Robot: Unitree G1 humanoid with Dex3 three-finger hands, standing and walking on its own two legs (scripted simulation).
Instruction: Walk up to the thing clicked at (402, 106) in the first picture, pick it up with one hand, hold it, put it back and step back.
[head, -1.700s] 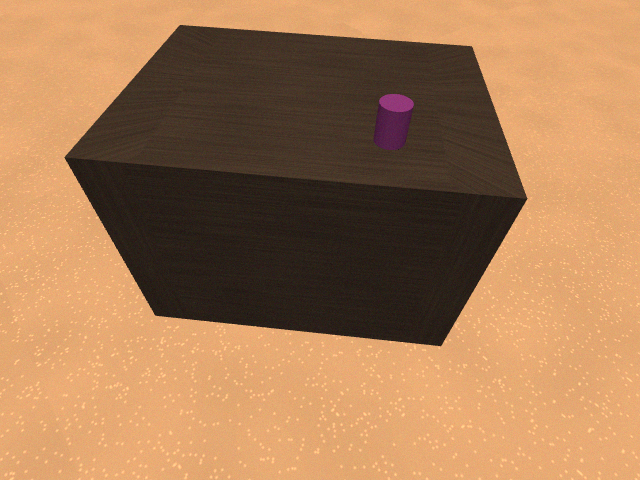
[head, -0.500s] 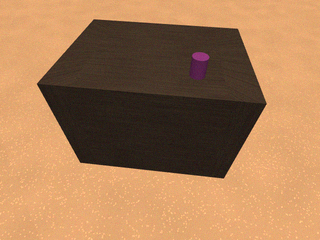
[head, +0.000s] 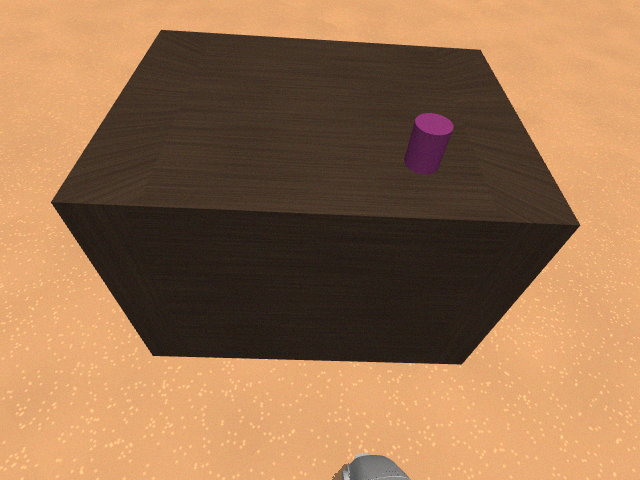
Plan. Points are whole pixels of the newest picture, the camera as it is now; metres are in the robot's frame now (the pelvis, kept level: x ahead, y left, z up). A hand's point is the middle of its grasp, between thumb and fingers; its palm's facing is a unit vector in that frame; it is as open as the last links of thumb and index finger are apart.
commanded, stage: walk up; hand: right
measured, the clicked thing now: (427, 144) +0.73 -0.28 -0.02
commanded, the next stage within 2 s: none
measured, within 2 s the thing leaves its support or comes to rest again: neither
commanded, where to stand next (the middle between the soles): +0.28 +0.03 m, yaw -4 degrees
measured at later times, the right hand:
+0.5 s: hand (456, 400) +0.25 -0.24 -0.14, palm faces -0.02 +0.93 -0.37, open 7.4 cm
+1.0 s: hand (436, 389) +0.27 -0.22 -0.17, palm faces +0.08 +0.90 -0.42, open 7.4 cm
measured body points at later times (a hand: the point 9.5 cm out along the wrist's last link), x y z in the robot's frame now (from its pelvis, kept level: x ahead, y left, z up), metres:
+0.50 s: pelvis +0.17 +0.05 -0.01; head +0.18 +0.04 +0.44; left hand +0.22 +0.37 -0.11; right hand +0.25 -0.28 -0.12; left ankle +0.28 +0.21 -0.71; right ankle +0.16 -0.11 -0.74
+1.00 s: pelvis +0.21 +0.07 -0.03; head +0.25 +0.06 +0.42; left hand +0.32 +0.39 -0.14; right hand +0.27 -0.26 -0.14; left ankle +0.29 +0.21 -0.73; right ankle +0.20 -0.05 -0.74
